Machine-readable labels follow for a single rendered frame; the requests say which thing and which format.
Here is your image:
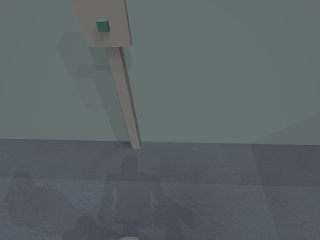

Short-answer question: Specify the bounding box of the panel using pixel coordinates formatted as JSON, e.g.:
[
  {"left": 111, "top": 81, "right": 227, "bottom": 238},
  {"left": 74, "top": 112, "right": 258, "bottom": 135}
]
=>
[{"left": 72, "top": 0, "right": 141, "bottom": 149}]

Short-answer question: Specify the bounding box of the button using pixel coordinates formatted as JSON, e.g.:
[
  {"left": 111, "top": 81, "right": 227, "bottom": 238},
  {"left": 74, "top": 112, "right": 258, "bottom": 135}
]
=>
[{"left": 96, "top": 19, "right": 110, "bottom": 32}]

